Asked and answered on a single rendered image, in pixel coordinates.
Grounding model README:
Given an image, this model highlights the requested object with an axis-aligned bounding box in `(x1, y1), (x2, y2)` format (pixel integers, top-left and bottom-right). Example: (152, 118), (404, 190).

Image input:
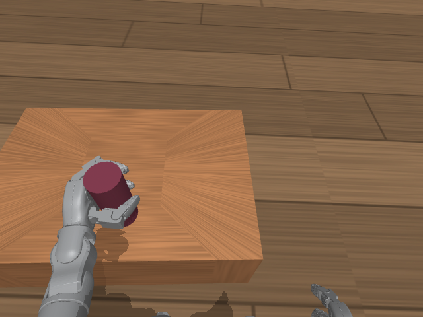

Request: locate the can
(83, 162), (138, 227)

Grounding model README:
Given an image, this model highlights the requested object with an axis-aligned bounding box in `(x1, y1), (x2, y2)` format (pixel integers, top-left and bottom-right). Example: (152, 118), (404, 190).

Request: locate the left robot arm
(38, 225), (97, 317)

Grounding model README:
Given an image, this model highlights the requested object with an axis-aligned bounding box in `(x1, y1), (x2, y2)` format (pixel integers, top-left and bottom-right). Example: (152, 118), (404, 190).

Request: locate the right robot hand
(311, 284), (353, 317)

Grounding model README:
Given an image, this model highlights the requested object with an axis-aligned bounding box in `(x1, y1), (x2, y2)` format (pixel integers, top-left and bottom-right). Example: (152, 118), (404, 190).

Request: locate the left robot hand
(62, 156), (140, 230)

